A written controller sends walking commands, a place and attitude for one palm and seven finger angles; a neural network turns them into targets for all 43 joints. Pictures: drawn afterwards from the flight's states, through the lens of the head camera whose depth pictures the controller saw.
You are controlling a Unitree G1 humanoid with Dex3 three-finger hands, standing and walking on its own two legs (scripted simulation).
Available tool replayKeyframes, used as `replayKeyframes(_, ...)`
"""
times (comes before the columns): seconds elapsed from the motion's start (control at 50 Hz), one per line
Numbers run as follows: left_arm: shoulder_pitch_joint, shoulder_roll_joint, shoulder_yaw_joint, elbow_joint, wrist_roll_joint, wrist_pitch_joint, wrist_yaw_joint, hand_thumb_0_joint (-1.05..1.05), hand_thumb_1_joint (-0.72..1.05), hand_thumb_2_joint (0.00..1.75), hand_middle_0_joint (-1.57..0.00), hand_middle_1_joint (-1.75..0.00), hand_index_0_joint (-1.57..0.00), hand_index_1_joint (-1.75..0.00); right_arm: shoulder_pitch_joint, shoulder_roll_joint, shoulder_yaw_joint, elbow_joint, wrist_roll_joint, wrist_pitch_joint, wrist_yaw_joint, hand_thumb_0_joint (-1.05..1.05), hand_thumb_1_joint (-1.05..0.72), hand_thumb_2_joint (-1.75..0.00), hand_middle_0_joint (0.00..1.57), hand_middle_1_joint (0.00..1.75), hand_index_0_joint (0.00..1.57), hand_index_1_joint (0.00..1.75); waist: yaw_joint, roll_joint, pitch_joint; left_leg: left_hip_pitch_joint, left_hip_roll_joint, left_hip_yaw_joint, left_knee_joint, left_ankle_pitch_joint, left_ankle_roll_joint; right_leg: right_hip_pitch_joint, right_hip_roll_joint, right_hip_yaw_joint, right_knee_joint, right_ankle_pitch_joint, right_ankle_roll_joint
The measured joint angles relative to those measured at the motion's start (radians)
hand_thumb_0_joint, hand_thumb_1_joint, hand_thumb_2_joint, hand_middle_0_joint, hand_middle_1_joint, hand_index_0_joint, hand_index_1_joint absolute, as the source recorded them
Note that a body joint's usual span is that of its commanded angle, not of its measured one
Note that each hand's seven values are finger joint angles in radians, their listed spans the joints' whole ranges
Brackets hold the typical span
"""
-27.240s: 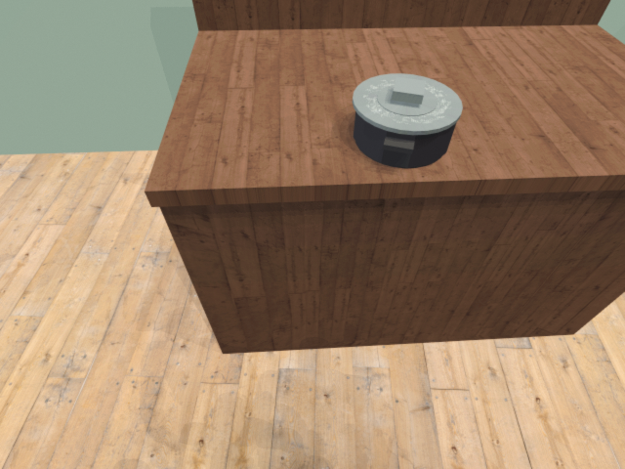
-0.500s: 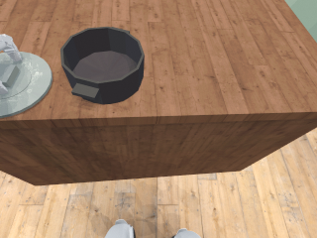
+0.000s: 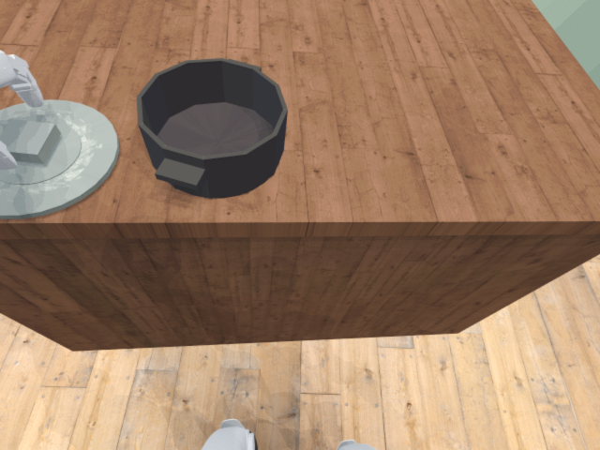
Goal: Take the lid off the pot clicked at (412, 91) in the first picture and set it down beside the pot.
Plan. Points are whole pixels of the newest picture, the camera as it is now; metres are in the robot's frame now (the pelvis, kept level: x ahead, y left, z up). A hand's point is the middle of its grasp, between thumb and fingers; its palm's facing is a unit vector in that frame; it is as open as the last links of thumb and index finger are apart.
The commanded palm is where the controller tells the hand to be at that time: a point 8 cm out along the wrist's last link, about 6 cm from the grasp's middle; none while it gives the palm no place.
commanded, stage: raise the empty hand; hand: left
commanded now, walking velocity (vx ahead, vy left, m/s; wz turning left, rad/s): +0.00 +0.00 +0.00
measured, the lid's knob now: (27, 141) +0.50 +0.33 +0.08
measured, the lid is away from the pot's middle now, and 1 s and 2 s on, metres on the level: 0.24 0.24 0.24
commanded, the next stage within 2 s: draw the hand back to the body in 0.98 s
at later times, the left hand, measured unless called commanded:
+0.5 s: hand out of the picture +0.49 +0.34 +0.18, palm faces -0.34 -0.12 -0.93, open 11.0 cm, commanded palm +0.52 +0.33 +0.25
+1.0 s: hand out of the picture +0.49 +0.34 +0.23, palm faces -0.30 -0.13 -0.95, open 11.1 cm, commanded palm +0.52 +0.33 +0.29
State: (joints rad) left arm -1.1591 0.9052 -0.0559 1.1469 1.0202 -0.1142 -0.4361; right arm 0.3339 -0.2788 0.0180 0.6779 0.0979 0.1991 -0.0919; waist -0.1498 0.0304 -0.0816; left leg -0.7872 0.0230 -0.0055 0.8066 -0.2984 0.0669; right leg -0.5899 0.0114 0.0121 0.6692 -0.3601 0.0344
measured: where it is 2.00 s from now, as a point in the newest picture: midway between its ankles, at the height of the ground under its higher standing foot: outside the picture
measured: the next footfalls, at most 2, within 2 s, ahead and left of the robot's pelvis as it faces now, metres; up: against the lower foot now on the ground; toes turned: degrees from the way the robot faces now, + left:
none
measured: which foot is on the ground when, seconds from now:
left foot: down 0.00-1.00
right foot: down 0.00-1.00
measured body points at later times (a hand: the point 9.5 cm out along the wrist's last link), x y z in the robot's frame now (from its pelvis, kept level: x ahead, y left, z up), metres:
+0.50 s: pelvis +0.00 +0.01 +0.01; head +0.09 +0.03 +0.45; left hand +0.50 +0.34 +0.24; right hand +0.01 -0.27 -0.10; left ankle +0.05 +0.07 -0.71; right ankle -0.02 -0.18 -0.70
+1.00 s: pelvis +0.01 +0.00 +0.01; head +0.09 +0.02 +0.46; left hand +0.50 +0.35 +0.28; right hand +0.03 -0.28 -0.10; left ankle +0.05 +0.07 -0.71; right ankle -0.02 -0.18 -0.70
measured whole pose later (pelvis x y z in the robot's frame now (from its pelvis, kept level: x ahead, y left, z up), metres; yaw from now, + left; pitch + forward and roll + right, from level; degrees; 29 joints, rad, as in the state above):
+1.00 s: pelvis +0.01 +0.00 +0.01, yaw +1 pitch +13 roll -4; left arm -1.36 0.92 -0.13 1.18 1.03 0.01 -0.52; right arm 0.34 -0.28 0.02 0.69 0.11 0.18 -0.06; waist -0.14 0.03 -0.07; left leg -0.66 0.00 0.00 0.68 -0.26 0.07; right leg -0.46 -0.01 0.02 0.55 -0.32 0.03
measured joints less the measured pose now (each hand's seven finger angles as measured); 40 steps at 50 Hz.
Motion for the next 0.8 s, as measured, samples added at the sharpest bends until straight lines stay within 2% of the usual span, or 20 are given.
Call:
replayKeyframes(0.34, -0.063, -0.010, -0.023, 0.003, -0.003, 0.031, -0.031, 0.00, -0.05, 0.73, -0.39, -0.80, -0.40, -0.79, 0.016, 0.006, 0.001, 0.005, 0.004, -0.004, 0.011, 0.00, -0.90, -0.89, 0.20, 0.30, 0.20, 0.30, 0.003, 0.006, -0.005, 0.048, -0.009, 0.009, -0.039, 0.010, 0.007, 0.047, -0.009, 0.008, -0.043, 0.013, -0.006)
replayKeyframes(0.8, -0.160, 0.007, -0.059, 0.006, 0.007, 0.090, -0.073, 0.00, -0.05, 0.73, -0.40, -0.80, -0.40, -0.79, 0.014, -0.003, 0.001, 0.014, 0.005, -0.025, 0.021, 0.00, -0.90, -0.89, 0.20, 0.30, 0.20, 0.30, 0.005, 0.001, 0.002, 0.107, -0.019, 0.007, -0.100, 0.031, 0.006, 0.109, -0.018, 0.006, -0.106, 0.035, -0.008)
